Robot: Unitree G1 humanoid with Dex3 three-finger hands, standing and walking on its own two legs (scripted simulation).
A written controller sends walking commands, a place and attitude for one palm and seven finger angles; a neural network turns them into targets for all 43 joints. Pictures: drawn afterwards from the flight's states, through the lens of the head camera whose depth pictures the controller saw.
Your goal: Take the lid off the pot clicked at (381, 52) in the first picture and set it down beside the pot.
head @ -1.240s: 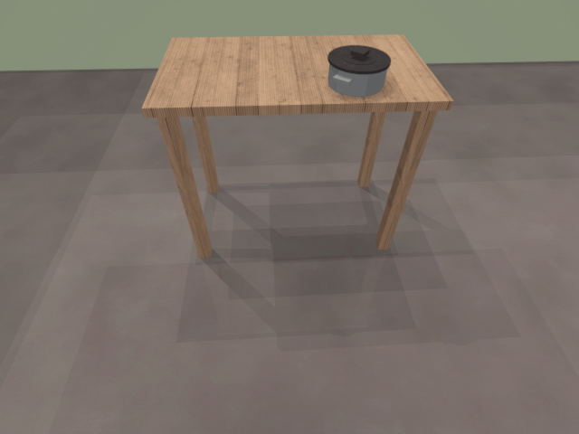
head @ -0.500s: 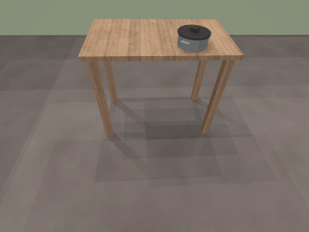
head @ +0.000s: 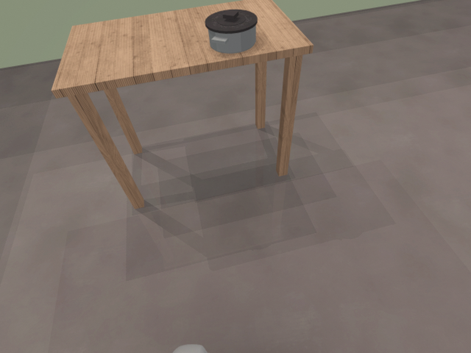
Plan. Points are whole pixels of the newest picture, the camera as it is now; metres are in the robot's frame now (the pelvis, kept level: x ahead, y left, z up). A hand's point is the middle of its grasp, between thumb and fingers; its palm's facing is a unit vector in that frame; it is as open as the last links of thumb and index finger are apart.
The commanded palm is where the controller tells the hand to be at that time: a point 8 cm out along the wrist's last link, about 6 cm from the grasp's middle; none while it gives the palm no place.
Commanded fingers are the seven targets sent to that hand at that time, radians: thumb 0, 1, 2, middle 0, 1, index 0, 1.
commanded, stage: walk to a spot facing it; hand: left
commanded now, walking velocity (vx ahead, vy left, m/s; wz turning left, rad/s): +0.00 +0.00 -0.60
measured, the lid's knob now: (230, 14) +1.12 +0.11 +0.08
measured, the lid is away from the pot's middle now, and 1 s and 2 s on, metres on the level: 0.00 0.00 0.00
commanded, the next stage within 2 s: turn to face it in 1.50 s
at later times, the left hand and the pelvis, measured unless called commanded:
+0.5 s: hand out of the picture +0.07 +0.22 -0.14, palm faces -0.13 -0.96 -0.23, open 7.4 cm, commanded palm none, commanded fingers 0.00 0.90 0.90 -0.20 -0.30 -0.20 -0.30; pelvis +0.04 +0.02 +0.02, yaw -16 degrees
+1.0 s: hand (223, 242) +0.38 +0.08 -0.16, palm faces -0.60 -0.79 -0.14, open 7.4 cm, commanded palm none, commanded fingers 0.00 0.90 0.90 -0.20 -0.30 -0.20 -0.30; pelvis +0.19 -0.01 +0.00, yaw -36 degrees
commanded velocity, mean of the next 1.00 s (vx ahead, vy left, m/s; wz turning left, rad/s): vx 0.29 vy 0.00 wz -0.59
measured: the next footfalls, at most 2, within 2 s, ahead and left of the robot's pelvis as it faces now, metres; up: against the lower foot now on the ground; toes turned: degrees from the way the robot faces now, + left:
left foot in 0.58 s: +0.14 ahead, +0.13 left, +0.00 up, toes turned -21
right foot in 1.10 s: +0.31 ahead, -0.20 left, +0.00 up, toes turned -46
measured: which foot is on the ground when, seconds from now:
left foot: up 0.00-0.56, down 0.58-1.00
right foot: down 0.00-0.58, up 0.60-1.00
